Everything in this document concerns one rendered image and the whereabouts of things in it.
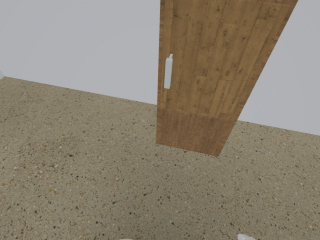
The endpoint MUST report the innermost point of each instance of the handle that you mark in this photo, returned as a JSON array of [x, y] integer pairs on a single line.
[[168, 72]]

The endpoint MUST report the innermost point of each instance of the cupboard door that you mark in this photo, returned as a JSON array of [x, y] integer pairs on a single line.
[[218, 47]]

